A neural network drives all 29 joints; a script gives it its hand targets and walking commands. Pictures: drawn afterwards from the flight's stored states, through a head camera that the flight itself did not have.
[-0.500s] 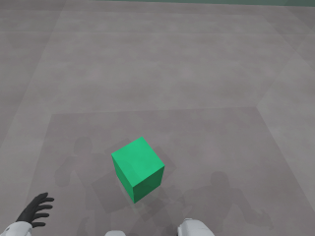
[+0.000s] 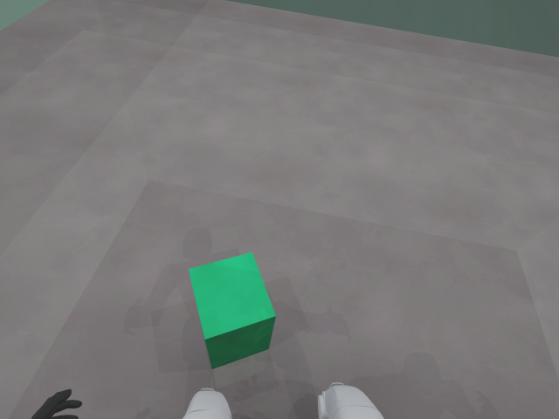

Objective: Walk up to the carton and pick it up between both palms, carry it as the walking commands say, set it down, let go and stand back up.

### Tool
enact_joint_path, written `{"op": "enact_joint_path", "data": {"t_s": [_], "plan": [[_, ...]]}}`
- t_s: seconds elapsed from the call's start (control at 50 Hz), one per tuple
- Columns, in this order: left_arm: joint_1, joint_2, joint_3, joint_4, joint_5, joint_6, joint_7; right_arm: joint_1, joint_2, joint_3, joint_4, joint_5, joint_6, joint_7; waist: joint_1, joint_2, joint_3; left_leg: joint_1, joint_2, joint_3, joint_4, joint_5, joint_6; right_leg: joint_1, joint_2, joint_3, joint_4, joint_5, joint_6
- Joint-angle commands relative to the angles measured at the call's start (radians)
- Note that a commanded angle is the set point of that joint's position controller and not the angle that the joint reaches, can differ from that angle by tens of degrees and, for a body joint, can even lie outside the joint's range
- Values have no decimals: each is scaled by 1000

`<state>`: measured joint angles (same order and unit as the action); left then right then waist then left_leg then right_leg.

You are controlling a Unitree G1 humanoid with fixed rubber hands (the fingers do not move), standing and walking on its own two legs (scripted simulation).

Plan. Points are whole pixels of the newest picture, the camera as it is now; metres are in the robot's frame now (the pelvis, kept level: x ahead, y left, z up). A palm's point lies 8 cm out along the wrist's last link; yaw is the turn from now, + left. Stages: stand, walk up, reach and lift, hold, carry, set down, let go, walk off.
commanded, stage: walk up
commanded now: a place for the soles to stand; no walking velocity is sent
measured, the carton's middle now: (231, 312) +0.48 +0.11 -0.57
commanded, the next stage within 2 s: none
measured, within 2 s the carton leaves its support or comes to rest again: neither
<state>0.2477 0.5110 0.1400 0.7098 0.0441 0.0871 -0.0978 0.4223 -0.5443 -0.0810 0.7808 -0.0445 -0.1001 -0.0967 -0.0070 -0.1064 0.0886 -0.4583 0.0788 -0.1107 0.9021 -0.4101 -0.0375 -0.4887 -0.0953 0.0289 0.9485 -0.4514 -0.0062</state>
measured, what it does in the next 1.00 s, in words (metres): steps on the spot, turning left: right foot, then left foot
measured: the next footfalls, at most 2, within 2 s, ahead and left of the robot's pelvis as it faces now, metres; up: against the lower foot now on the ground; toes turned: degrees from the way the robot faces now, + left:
right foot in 0.02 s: +0.12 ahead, -0.20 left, +0.00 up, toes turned +13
left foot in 0.30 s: +0.09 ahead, +0.12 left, +0.00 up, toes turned +13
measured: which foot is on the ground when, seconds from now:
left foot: down 0.00-0.02, up 0.04-0.28, down 0.30-1.00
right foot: up 0.00-0.00, down 0.02-1.00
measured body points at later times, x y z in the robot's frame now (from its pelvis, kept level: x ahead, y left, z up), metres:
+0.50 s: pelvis +0.05 -0.07 +0.00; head +0.08 -0.08 +0.45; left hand +0.05 +0.29 -0.07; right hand +0.26 -0.36 -0.09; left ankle +0.06 +0.05 -0.68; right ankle +0.08 -0.20 -0.69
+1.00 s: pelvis +0.04 -0.05 +0.02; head +0.05 -0.03 +0.46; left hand +0.06 +0.30 -0.09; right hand +0.24 -0.34 -0.08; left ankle +0.06 +0.07 -0.69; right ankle +0.08 -0.20 -0.69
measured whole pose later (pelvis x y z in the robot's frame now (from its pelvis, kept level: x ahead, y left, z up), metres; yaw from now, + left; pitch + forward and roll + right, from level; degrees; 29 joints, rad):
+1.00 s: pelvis +0.04 -0.05 +0.02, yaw +16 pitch -3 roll -2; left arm 0.16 0.44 0.03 0.89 0.01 -0.05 0.02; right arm 0.14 -0.44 -0.04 0.93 -0.01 -0.03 0.01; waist 0.00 0.01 0.09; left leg -0.42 0.02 -0.03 0.84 -0.37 0.02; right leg -0.31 -0.05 -0.03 0.78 -0.43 0.00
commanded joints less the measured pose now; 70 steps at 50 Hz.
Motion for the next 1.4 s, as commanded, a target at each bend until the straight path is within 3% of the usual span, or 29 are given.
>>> {"op": "enact_joint_path", "data": {"t_s": [0.0, 0.02, 0.06, 0.08, 0.2, 0.26, 0.28, 0.3, 0.32, 0.34, 0.38, 0.4, 0.44, 0.46, 0.5, 0.6, 0.64, 0.66, 0.68, 0.72, 0.76, 0.78, 0.84, 0.86, 0.9, 1.02, 1.1, 1.16, 1.38], "plan": [[173, 282, 71, -30, 11, -69, 59, -58, -79, -14, -110, 22, 22, 0, 123, -188, -22, -461, -180, 66, 376, -224, 90, 237, -262, 533, -609, -404, -110], [45, 334, 75, -58, -12, -83, 59, -94, -149, -44, -112, 32, 21, -10, 71, -99, -23, -410, -115, -57, 417, -183, 80, 167, -388, 764, -737, -414, -231], [-7, 277, 63, -42, -20, -97, 68, -65, -214, -55, -48, 38, 9, 10, 33, 2, 37, -344, -41, 3, 399, -85, 69, 118, -312, 535, -617, -353, -218], [-26, 262, 50, -40, -18, -100, 73, -24, -209, -56, -24, 36, 10, 21, 11, -45, 38, -299, -31, 41, 343, -87, 68, 103, -276, 443, -559, -334, -212], [32, 252, 12, 11, -16, -138, 91, -129, -128, -41, -54, 37, 34, 84, 30, -77, 6, -132, -51, 96, 61, -96, 87, 161, -289, 258, -425, 167, -211], [-7, 208, -15, 0, -36, -137, 96, -99, -121, -44, -40, 42, 26, 84, -23, -89, -71, 95, -96, 127, -190, 67, 111, 112, -253, 100, -265, 418, -140], [-1, 181, -28, -11, -46, -141, 100, -83, -141, -55, -31, 31, 22, 80, -38, -16, -100, 226, -76, 61, -213, 165, 140, 29, -203, 22, -168, 501, -82], [1, 145, -41, -23, -59, -147, 104, -54, -217, -70, -35, 18, 21, 77, -57, 177, -150, 334, 43, -165, -244, 287, 208, -95, -116, -91, 15, 467, -13], [-9, 139, -39, -16, -63, -149, 113, -81, -254, -77, -51, 33, 29, 80, -46, 243, -155, 271, 185, -429, -311, 355, 346, -97, 27, -122, 101, 159, 1], [1, 154, -36, 2, -60, -148, 125, -97, -212, -68, -49, 41, 33, 85, -33, 228, -155, 256, 235, -438, -312, 478, 387, -45, 22, -66, 37, -150, -8], [11, 133, -33, 30, -50, -159, 119, -143, -174, -52, -44, 48, 44, 83, 1, 152, -141, 195, 170, -273, -251, 552, 329, 24, 27, -57, -78, -151, -23], [70, 130, -32, 54, -46, -166, 122, -219, -156, -46, -66, 55, 51, 81, 38, 136, -120, 114, 112, -197, -199, 537, 270, 123, 9, -42, -213, 47, -37], [159, 246, -5, 84, -23, -184, 139, -320, -71, -24, -94, 62, 72, 88, 91, -35, -78, -148, -105, 9, 110, 288, 108, 296, -221, 320, -460, 255, -127], [135, 282, -4, 88, -22, -183, 140, -320, -85, -26, -86, 59, 80, 80, 79, -51, -64, -161, -107, 4, 167, -126, 92, 258, -359, 431, -490, 420, -235], [48, 236, -15, 55, -20, -187, 141, -275, -103, -29, -57, 45, 81, 86, 27, -30, -27, -145, -79, -14, 180, -197, 91, 243, -348, 339, -429, 584, -273], [-61, 195, -39, 20, -29, -174, 133, -191, -73, -45, 15, 42, 60, 101, -30, -56, -81, 203, -85, 117, -171, 255, 116, 72, -138, 9, -255, 450, -92], [-53, 139, -52, 2, -39, -165, 129, -181, -169, -61, 7, 25, 45, 89, -30, 126, -136, 268, 52, -179, -266, 320, 204, -19, -28, -98, -42, 322, -16], [-32, 132, -48, 17, -48, -159, 131, -213, -184, -57, -3, 47, 43, 88, -15, 180, -177, 223, 168, -346, -299, 343, 320, 25, 51, -86, 7, 115, -7], [-28, 126, -53, 36, -49, -157, 136, -244, -162, -47, 11, 45, 46, 93, 11, 168, -162, 141, 160, -330, -295, 356, 321, 115, 51, -63, -91, -3, -20], [18, 127, -46, 75, -38, -166, 134, -336, -121, -32, 0, 48, 58, 95, 49, 127, -160, 69, 67, -142, -199, 350, 219, 204, 8, 10, -257, 75, -51], [25, 233, -23, 92, -27, -169, 132, -355, -88, -24, 8, 46, 68, 93, 49, 3, -98, -48, -57, 50, -24, 207, 98, 216, -160, 244, -442, 82, -151], [-28, 238, -25, 83, -23, -167, 131, -333, -92, -26, 32, 39, 67, 91, 18, 37, -57, -13, -48, 86, -39, 133, 86, 160, -214, 271, -436, 120, -189], [-138, 151, -58, 65, -31, -157, 125, -267, -122, -31, 82, 24, 50, 97, -33, 141, -55, 138, -1, -76, -272, 161, 136, 42, -54, 40, -284, 117, -78], [-137, 116, -60, 76, -36, -154, 124, -286, -130, -29, 87, 27, 47, 100, -6, 226, -63, 145, 63, -189, -335, 123, 181, 26, 28, -54, -192, 56, -43], [-87, 123, -61, 119, -39, -146, 125, -298, -150, -22, 79, 33, 50, 102, 13, 234, -87, 113, 151, -304, -415, 108, 258, 101, 65, -71, -165, -55, -30], [-75, 152, -51, 177, -28, -148, 112, -369, -97, 2, 100, 25, 62, 104, 30, 191, -38, 22, 1, -66, -383, -35, 116, 199, -19, 66, -431, -45, -84], [-96, 120, -70, 193, -33, -149, 110, -370, -85, 8, 122, 28, 59, 106, 28, 207, -78, 126, 25, -82, -402, 101, 136, 185, 2, 2, -430, 64, -58], [-112, 130, -75, 209, -29, -154, 111, -357, -76, 11, 131, 39, 61, 103, 13, 123, -103, 151, 14, -50, -368, 226, 128, 229, -14, 10, -455, 160, -57], [-130, 116, -80, 239, -31, -145, 113, -401, -64, 21, 168, 41, 76, 105, 22, 118, -107, 190, 11, -27, -397, 257, 110, 256, -31, 4, -504, 173, -40]]}}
